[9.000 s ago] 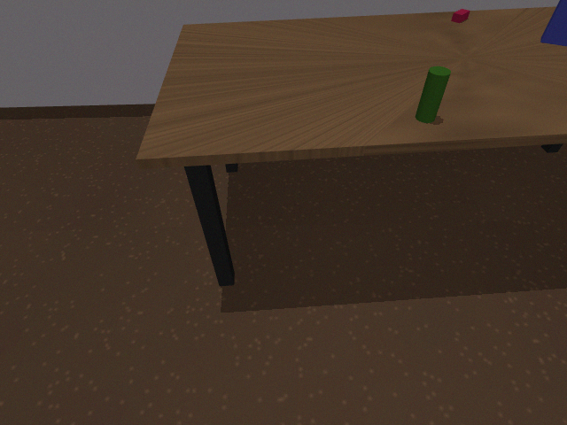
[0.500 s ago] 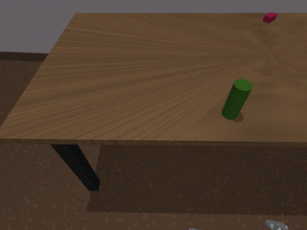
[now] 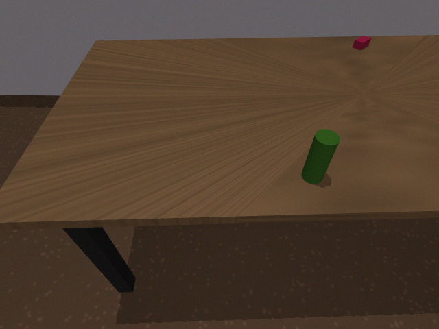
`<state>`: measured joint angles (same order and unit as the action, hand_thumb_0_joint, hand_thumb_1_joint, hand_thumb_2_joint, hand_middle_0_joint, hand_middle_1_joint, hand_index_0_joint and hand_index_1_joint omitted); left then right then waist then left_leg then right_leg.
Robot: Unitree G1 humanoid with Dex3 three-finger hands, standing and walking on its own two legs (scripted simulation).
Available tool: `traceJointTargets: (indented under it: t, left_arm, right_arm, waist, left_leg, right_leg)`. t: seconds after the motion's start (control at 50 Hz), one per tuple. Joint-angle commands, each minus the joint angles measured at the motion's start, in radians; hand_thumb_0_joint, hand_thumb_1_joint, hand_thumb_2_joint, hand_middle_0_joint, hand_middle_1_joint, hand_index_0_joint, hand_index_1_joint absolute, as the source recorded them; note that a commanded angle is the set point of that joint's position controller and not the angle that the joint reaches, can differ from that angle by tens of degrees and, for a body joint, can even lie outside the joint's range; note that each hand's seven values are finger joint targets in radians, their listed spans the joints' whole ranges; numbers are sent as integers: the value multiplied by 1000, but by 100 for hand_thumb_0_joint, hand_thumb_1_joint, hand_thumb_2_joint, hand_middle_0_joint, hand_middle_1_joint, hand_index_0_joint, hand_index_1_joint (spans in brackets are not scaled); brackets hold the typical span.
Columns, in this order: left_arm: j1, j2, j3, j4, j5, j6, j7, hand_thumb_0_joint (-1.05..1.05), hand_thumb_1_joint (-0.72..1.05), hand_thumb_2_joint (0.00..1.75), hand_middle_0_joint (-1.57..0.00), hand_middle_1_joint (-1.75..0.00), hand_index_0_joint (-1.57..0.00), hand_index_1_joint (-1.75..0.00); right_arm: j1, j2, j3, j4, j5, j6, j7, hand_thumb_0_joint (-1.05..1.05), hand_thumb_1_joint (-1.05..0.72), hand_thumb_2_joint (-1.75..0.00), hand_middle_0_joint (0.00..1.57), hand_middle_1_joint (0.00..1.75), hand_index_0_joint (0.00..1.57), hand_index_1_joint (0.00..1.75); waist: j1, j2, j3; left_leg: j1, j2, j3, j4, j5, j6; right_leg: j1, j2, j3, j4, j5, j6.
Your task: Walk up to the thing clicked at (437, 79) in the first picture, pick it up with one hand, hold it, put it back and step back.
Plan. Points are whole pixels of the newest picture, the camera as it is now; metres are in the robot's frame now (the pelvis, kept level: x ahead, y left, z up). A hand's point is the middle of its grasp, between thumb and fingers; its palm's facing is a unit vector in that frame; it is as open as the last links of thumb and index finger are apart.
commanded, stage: walk up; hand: right
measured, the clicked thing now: (319, 158) +0.49 -0.22 +0.02
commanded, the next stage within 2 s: stand in 0.84 s
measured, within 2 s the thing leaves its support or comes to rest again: neither
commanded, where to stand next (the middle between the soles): +0.07 +0.00 m, yaw +0 degrees
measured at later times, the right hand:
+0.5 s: hand out of the picture +0.09 -0.25 -0.15, palm faces +0.00 +0.95 -0.33, open 7.4 cm
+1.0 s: hand out of the picture +0.10 -0.26 -0.14, palm faces +0.01 +0.94 -0.34, open 7.4 cm
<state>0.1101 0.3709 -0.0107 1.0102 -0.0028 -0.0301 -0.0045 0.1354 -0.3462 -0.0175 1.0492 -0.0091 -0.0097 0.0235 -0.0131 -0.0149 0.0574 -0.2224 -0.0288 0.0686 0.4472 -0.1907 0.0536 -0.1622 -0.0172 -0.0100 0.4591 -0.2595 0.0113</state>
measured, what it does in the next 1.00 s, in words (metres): stands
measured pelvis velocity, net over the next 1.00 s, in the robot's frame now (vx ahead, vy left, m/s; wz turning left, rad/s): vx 0.02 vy -0.01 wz -0.01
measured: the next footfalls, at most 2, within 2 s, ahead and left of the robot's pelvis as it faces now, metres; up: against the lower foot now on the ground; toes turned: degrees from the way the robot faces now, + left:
none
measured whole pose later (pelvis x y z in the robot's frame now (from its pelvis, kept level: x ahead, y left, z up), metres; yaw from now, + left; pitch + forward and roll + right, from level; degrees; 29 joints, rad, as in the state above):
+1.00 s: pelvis +0.02 -0.01 +0.01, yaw +0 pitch -2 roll +0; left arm 0.11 0.35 -0.01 1.13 0.01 -0.01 0.00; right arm 0.07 -0.33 -0.02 1.15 -0.01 -0.02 0.01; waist -0.01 -0.02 0.03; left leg -0.13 -0.03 0.07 0.29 -0.14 0.04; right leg -0.08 -0.01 -0.01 0.32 -0.21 0.01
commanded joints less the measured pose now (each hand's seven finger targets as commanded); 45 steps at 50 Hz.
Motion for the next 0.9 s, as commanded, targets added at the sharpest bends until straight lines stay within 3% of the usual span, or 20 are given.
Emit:
traceJointTargets:
  t: [0.0, 0.02, 0.14, 0.22, 0.32, 0.4, 0.48, 0.7, 0.8, 0.82, 0.84, 0.88]
  left_arm:
    - [-19, 222, 49, -18, -3, -18, 22, 0, 90, 90, -20, -30, -20, -30]
    - [-35, 221, 48, -16, -2, -16, 22, 0, 90, 90, -20, -30, -20, -30]
    - [-63, 213, 42, 25, 7, -10, 20, 0, 90, 90, -20, -30, -20, -30]
    - [-72, 210, 43, 45, 9, -13, 18, 0, 90, 90, -20, -30, -20, -30]
    - [-73, 213, 43, 53, 12, -13, 16, 0, 90, 90, -20, -30, -20, -30]
    - [-63, 212, 44, 63, 14, -13, 15, 0, 90, 90, -20, -30, -20, -30]
    - [-52, 211, 45, 65, 17, -10, 15, 0, 90, 90, -20, -30, -20, -30]
    - [-40, 210, 49, 64, 16, -8, 20, 0, 90, 90, -20, -30, -20, -30]
    - [-42, 206, 47, 72, 15, -6, 22, 0, 90, 90, -20, -30, -20, -30]
    - [-29, 173, 36, 82, 12, -3, 19, 0, 90, 90, -20, -30, -20, -30]
    - [-27, 174, 36, 81, 11, -2, 17, 0, 90, 90, -20, -30, -20, -30]
    - [-26, 173, 37, 77, 12, -2, 16, 0, 90, 90, -20, -30, -20, -30]
  right_arm:
    - [-69, -228, -48, -46, 3, -32, -19, 0, -90, -90, 20, 30, 20, 30]
    - [-67, -227, -49, -40, 3, -31, -20, 0, -90, -90, 20, 30, 20, 30]
    - [-111, -225, -50, -15, 1, -24, -21, 0, -90, -90, 20, 30, 20, 30]
    - [-120, -220, -49, -3, 2, -22, -19, 0, -90, -90, 20, 30, 20, 30]
    - [-126, -225, -48, 3, 0, -17, -16, 0, -90, -90, 20, 30, 20, 30]
    - [-126, -227, -49, 10, -2, -17, -16, 0, -90, -90, 20, 30, 20, 30]
    - [-124, -226, -47, 9, -4, -14, -15, 0, -90, -90, 20, 30, 20, 30]
    - [-103, -217, -48, 18, -1, -14, -20, 0, -90, -90, 20, 30, 20, 30]
    - [-110, -212, -48, 24, 0, -11, -21, 0, -90, -90, 20, 30, 20, 30]
    - [-103, -194, -35, 35, 4, -18, -23, 0, -90, -90, 20, 30, 20, 30]
    - [-105, -202, -34, 39, 2, -22, -24, 0, -90, -90, 20, 30, 20, 30]
    - [-112, -214, -37, 43, 2, -26, -26, 0, -90, -90, 20, 30, 20, 30]
  waist:
    - [22, 65, -124]
    - [17, 64, -131]
    - [16, 46, -96]
    - [15, 22, -90]
    - [12, 25, -65]
    - [16, 16, -78]
    - [15, 17, -59]
    - [14, 15, -111]
    - [16, 23, -77]
    - [2, -13, -99]
    - [8, -10, -79]
    - [10, 6, -83]
  left_leg:
    - [131, 164, -180, -110, 252, -18]
    - [142, 170, -178, -117, 275, -21]
    - [130, 169, -168, -162, 148, -16]
    - [140, 166, -161, -163, 133, -13]
    - [124, 159, -166, -195, 0, -20]
    - [132, 164, -172, -202, 4, -17]
    - [110, 161, -180, -221, -68, -19]
    - [158, 161, -160, -178, 121, -16]
    - [147, 157, -166, -184, 119, -20]
    - [159, 175, -182, -214, 93, -21]
    - [151, 174, -184, -222, 76, -23]
    - [166, 173, -178, -213, 113, -25]
  right_leg:
    - [12, -116, 107, -86, 223, -52]
    - [17, -114, 101, -92, 228, -49]
    - [10, -108, 100, -136, 182, -41]
    - [11, -112, 105, -158, 178, -40]
    - [-2, -112, 111, -180, 130, -41]
    - [5, -106, 107, -180, 117, -42]
    - [0, -101, 100, -186, 92, -40]
    - [32, -112, 100, -175, 187, -37]
    - [11, -115, 107, -181, 185, -36]
    - [22, -106, 95, -189, 111, -31]
    - [16, -106, 100, -195, 102, -32]
    - [17, -109, 103, -202, 120, -33]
